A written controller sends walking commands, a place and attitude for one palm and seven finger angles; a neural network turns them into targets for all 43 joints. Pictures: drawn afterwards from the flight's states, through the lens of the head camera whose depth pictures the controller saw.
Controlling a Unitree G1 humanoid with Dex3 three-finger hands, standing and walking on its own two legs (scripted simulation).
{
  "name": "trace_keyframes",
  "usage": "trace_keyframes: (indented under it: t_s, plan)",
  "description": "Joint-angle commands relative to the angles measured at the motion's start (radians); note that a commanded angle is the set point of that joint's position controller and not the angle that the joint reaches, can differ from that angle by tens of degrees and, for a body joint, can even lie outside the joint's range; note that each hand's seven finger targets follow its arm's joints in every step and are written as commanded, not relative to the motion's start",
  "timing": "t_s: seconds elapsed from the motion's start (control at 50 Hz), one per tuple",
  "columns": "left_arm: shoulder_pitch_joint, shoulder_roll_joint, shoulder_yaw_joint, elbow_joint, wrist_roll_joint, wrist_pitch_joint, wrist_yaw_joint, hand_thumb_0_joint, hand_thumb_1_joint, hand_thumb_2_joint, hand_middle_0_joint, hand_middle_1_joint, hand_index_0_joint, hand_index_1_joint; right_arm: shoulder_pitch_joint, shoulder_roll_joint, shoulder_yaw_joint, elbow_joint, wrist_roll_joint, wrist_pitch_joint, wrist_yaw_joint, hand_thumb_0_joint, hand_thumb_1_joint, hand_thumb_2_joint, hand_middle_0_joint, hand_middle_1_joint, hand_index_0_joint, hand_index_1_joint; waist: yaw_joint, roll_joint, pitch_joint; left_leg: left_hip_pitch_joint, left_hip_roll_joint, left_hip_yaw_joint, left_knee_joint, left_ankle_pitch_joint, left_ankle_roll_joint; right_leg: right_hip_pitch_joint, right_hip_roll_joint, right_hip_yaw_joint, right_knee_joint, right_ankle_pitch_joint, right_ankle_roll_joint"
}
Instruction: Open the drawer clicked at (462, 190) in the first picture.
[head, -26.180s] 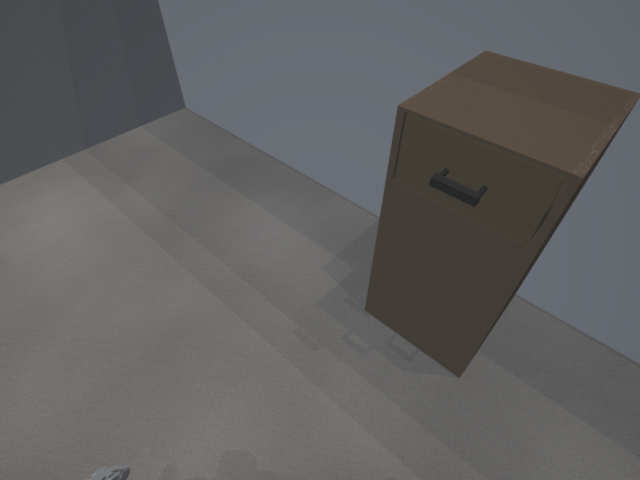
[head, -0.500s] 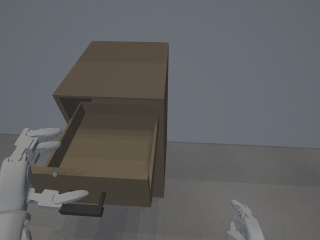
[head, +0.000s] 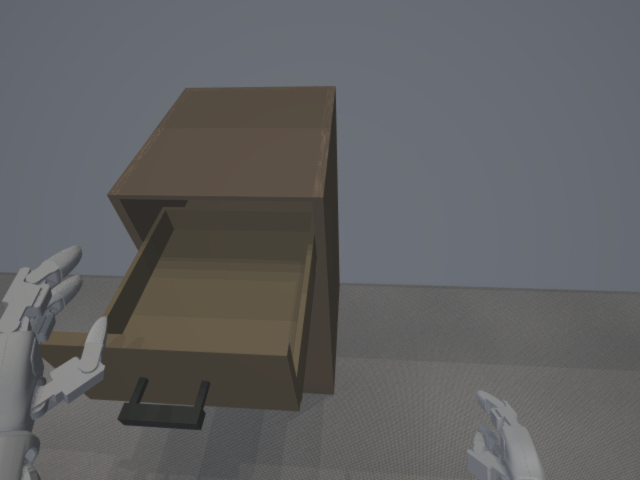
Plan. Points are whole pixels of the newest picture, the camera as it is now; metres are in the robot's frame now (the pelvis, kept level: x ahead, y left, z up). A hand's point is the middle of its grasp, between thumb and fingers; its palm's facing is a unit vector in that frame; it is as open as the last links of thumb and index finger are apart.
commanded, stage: draw the hand back to the body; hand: left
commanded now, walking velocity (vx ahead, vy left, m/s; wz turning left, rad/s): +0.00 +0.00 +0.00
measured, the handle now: (167, 401) +0.22 +0.25 -0.05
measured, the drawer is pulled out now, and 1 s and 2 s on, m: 0.29 0.29 0.29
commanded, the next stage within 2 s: step back with the hand held close in 0.18 s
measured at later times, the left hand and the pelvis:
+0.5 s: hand (101, 359) +0.18 +0.23 +0.15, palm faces +0.31 -0.80 -0.51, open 7.4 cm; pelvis -0.02 -0.01 +0.00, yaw -1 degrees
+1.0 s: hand (21, 440) +0.11 +0.27 +0.14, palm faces +0.35 -0.81 -0.47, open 7.4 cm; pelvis -0.08 +0.03 -0.01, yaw +0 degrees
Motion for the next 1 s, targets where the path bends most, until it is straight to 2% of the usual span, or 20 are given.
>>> trace_keyframes:
  t_s: [0.0,0.08,0.14,0.18,0.2,0.26,0.28,0.3,0.32,0.36,0.42,0.48,0.5,0.58,0.62,0.72,0.84,0.9,0.96,0.98]
  plan:
    - [-0.068,0.17,0.103,-0.231,0.001,-0.07,0.013,0.0,0.9,0.9,-0.2,-0.3,-0.2,-0.3,-0.128,-0.09,-0.029,-0.164,-0.001,-0.057,-0.008,0.0,-0.9,-0.9,0.2,0.3,0.2,0.3,-0.004,0.004,-0.066,0.057,0.045,0.006,-0.025,0.261,0.008,-0.04,-0.085,0.039,-0.068,0.239,0.04]
    - [-0.064,0.179,0.112,-0.241,0.0,-0.075,0.017,0.0,0.9,0.9,-0.2,-0.3,-0.2,-0.3,-0.128,-0.088,-0.027,-0.166,-0.003,-0.062,-0.006,0.0,-0.9,-0.9,0.2,0.3,0.2,0.3,-0.002,-0.032,-0.077,0.053,0.044,0.005,-0.026,0.258,0.011,-0.026,-0.088,0.039,-0.065,0.246,0.043]
    - [-0.064,0.173,0.111,-0.22,-0.001,-0.073,0.018,0.0,0.9,0.9,-0.2,-0.3,-0.2,-0.3,-0.131,-0.083,-0.024,-0.159,-0.003,-0.062,-0.008,0.0,-0.9,-0.9,0.2,0.3,0.2,0.3,-0.003,-0.006,-0.045,0.045,0.043,0.006,-0.03,0.234,0.01,-0.042,-0.088,0.042,-0.079,0.221,0.042]
    - [-0.069,0.171,0.107,-0.217,-0.001,-0.075,0.016,0.0,0.9,0.9,-0.2,-0.3,-0.2,-0.3,-0.131,-0.085,-0.026,-0.159,-0.002,-0.062,-0.006,0.0,-0.9,-0.9,0.2,0.3,0.2,0.3,-0.005,-0.037,-0.041,0.045,0.042,0.005,-0.028,0.236,0.013,-0.043,-0.088,0.043,-0.08,0.224,0.044]
    - [-0.074,0.177,0.113,-0.218,0.001,-0.075,0.015,0.0,0.9,0.9,-0.2,-0.3,-0.2,-0.3,-0.133,-0.085,-0.028,-0.156,-0.001,-0.064,-0.007,0.0,-0.9,-0.9,0.2,0.3,0.2,0.3,-0.004,0.001,-0.044,0.051,0.041,0.008,-0.027,0.233,0.009,-0.047,-0.087,0.049,-0.089,0.215,0.042]
    - [-0.042,0.164,0.111,-0.178,-0.003,-0.076,0.016,0.0,0.9,0.9,-0.2,-0.3,-0.2,-0.3,-0.132,-0.085,-0.031,-0.148,-0.003,-0.062,-0.008,0.0,-0.9,-0.9,0.2,0.3,0.2,0.3,-0.001,-0.031,-0.047,0.05,0.038,0.014,-0.026,0.226,0.016,-0.04,-0.085,0.041,-0.091,0.212,0.047]
    - [-0.182,0.299,0.245,-0.309,0.004,-0.123,0.023,0.0,0.9,0.9,-0.2,-0.3,-0.2,-0.3,-0.104,-0.109,-0.026,-0.206,0.015,-0.048,-0.004,0.0,-0.9,-0.9,0.2,0.3,0.2,0.3,-0.032,-0.04,0.057,-0.021,0.044,-0.027,0.017,0.142,0.027,-0.185,-0.135,0.171,-0.136,0.252,0.04]
    - [-0.182,0.293,0.249,-0.288,0.007,-0.146,0.02,0.0,0.9,0.9,-0.2,-0.3,-0.2,-0.3,-0.098,-0.09,-0.027,-0.191,0.007,-0.043,-0.005,0.0,-0.9,-0.9,0.2,0.3,0.2,0.3,-0.038,-0.033,0.052,-0.034,0.037,-0.043,0.031,0.091,0.023,-0.193,-0.162,0.19,-0.149,0.223,0.026]
    - [-0.087,0.223,0.194,-0.211,0.016,-0.146,0.014,0.0,0.9,0.9,-0.2,-0.3,-0.2,-0.3,-0.11,-0.095,-0.03,-0.17,-0.002,-0.035,-0.004,0.0,-0.9,-0.9,0.2,0.3,0.2,0.3,-0.044,-0.083,0.052,-0.026,0.032,-0.041,0.047,0.087,0.029,-0.215,-0.162,0.183,-0.159,0.207,0.031]
    - [0.0,0.17,0.152,-0.176,0.023,-0.135,0.007,0.0,0.9,0.9,-0.2,-0.3,-0.2,-0.3,-0.106,-0.107,-0.042,-0.186,0.005,-0.022,0.007,0.0,-0.9,-0.9,0.2,0.3,0.2,0.3,-0.046,-0.121,-0.021,-0.018,0.033,-0.028,0.07,0.114,0.033,-0.194,-0.174,0.174,-0.137,0.215,0.039]
    - [0.065,0.168,0.154,-0.201,0.025,-0.14,0.007,0.0,0.9,0.9,-0.2,-0.3,-0.2,-0.3,-0.109,-0.112,-0.056,-0.198,0.009,-0.012,0.009,0.0,-0.9,-0.9,0.2,0.3,0.2,0.3,-0.045,-0.066,-0.114,-0.016,0.049,-0.017,0.056,0.195,0.033,-0.136,-0.175,0.152,-0.071,0.336,0.049]
    - [0.095,0.203,0.185,-0.261,0.026,-0.138,0.018,0.0,0.9,0.9,-0.2,-0.3,-0.2,-0.3,-0.112,-0.118,-0.07,-0.216,0.016,0.002,0.007,0.0,-0.9,-0.9,0.2,0.3,0.2,0.3,-0.047,-0.088,-0.182,-0.034,0.069,-0.012,0.061,0.287,0.029,-0.082,-0.176,0.135,-0.01,0.447,0.053]
    - [0.106,0.22,0.2,-0.276,0.025,-0.137,0.022,0.0,0.9,0.9,-0.2,-0.3,-0.2,-0.3,-0.113,-0.121,-0.071,-0.216,0.016,0.003,0.002,0.0,-0.9,-0.9,0.2,0.3,0.2,0.3,-0.048,-0.066,-0.205,-0.035,0.073,-0.017,0.061,0.342,0.026,-0.063,-0.178,0.128,0.015,0.502,0.047]
    - [0.143,0.238,0.221,-0.341,0.021,-0.136,0.034,0.0,0.9,0.9,-0.2,-0.3,-0.2,-0.3,-0.108,-0.116,-0.076,-0.237,0.017,0.014,-0.005,0.0,-0.9,-0.9,0.2,0.3,0.2,0.3,-0.05,-0.074,-0.224,-0.053,0.09,-0.039,0.071,0.446,0.022,-0.067,-0.161,0.106,0.071,0.522,0.043]
    - [0.157,0.242,0.224,-0.365,0.02,-0.131,0.04,0.0,0.9,0.9,-0.2,-0.3,-0.2,-0.3,-0.104,-0.113,-0.073,-0.24,0.013,0.015,-0.012,0.0,-0.9,-0.9,0.2,0.3,0.2,0.3,-0.05,-0.029,-0.228,-0.06,0.1,-0.052,0.07,0.476,0.018,-0.078,-0.155,0.093,0.096,0.488,0.039]
    - [0.179,0.23,0.22,-0.365,0.018,-0.123,0.052,0.0,0.9,0.9,-0.2,-0.3,-0.2,-0.3,-0.101,-0.111,-0.072,-0.24,0.007,0.01,-0.017,0.0,-0.9,-0.9,0.2,0.3,0.2,0.3,-0.056,-0.008,-0.174,-0.141,0.119,-0.094,0.044,0.372,0.02,-0.125,-0.135,0.092,0.106,0.321,0.035]
    - [0.152,0.202,0.195,-0.365,0.027,-0.128,0.074,0.0,0.9,0.9,-0.2,-0.3,-0.2,-0.3,-0.077,-0.122,-0.071,-0.231,-0.005,-0.008,-0.021,0.0,-0.9,-0.9,0.2,0.3,0.2,0.3,-0.072,-0.043,-0.105,-0.249,0.119,-0.132,0.044,0.064,0.032,-0.2,-0.14,0.136,0.072,0.114,0.022]
    - [0.127,0.209,0.195,-0.404,0.041,-0.135,0.093,0.0,0.9,0.9,-0.2,-0.3,-0.2,-0.3,-0.066,-0.128,-0.064,-0.229,-0.021,-0.024,-0.027,0.0,-0.9,-0.9,0.2,0.3,0.2,0.3,-0.073,0.012,-0.082,-0.318,0.14,-0.171,-0.005,-0.065,0.037,-0.207,-0.113,0.129,0.086,0.016,0.027]
    - [0.111,0.187,0.187,-0.435,0.06,-0.139,0.108,0.0,0.9,0.9,-0.2,-0.3,-0.2,-0.3,-0.05,-0.125,-0.053,-0.228,-0.039,-0.053,-0.035,0.0,-0.9,-0.9,0.2,0.3,0.2,0.3,-0.071,0.139,-0.091,-0.481,0.239,-0.251,-0.154,-0.198,0.066,-0.076,-0.035,0.052,0.3,-0.05,0.061]
    - [0.099,0.19,0.194,-0.443,0.065,-0.139,0.114,0.0,0.9,0.9,-0.2,-0.3,-0.2,-0.3,-0.043,-0.116,-0.051,-0.222,-0.048,-0.064,-0.038,0.0,-0.9,-0.9,0.2,0.3,0.2,0.3,-0.07,0.155,-0.087,-0.523,0.264,-0.257,-0.18,-0.215,0.084,-0.056,-0.027,0.048,0.379,-0.099,0.066]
